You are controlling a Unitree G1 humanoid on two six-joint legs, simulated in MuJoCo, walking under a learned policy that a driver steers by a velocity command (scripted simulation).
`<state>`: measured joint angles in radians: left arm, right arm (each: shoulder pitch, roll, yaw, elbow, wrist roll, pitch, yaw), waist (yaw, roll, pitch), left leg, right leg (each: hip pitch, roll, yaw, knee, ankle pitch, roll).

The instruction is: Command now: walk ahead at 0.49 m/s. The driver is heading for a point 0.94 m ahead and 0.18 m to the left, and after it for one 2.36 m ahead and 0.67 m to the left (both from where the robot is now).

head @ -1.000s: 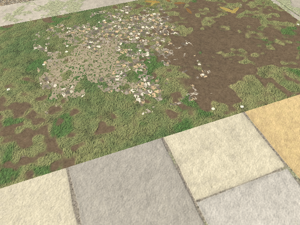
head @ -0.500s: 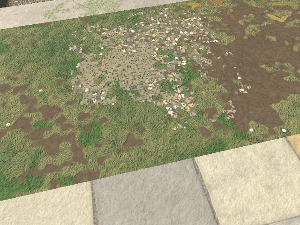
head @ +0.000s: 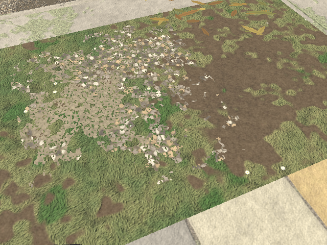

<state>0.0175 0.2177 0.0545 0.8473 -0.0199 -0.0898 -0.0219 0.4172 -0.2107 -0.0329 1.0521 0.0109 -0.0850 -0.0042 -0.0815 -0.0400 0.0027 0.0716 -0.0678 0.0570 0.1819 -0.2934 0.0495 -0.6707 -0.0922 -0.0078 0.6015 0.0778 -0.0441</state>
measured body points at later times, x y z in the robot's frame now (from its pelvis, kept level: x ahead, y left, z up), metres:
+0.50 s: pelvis +0.28 -0.03 +0.01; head +0.29 -0.03 +0.46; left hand +0.27 +0.23 -0.13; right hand +0.45 -0.28 -0.10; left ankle +0.47 +0.14 -0.68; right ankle +0.22 -0.12 -0.74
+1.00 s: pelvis +0.55 +0.05 +0.01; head +0.57 +0.06 +0.46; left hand +0.71 +0.31 -0.11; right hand +0.54 -0.21 -0.13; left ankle +0.51 +0.12 -0.74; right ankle +0.70 -0.14 -0.66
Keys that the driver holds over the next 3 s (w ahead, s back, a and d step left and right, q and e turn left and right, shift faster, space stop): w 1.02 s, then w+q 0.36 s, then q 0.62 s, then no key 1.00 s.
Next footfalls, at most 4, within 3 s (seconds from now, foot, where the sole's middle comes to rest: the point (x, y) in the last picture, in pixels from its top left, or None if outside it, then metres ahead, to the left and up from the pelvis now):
0.10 right None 0.26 -0.13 -0.77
0.66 left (127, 230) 0.55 0.12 -0.77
1.24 right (174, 158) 0.89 -0.10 -0.77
1.72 left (117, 139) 1.02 0.17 -0.77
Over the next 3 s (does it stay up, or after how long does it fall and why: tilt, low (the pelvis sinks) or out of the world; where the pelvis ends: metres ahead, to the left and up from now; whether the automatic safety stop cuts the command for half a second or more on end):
stays up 0.97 0.06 0.00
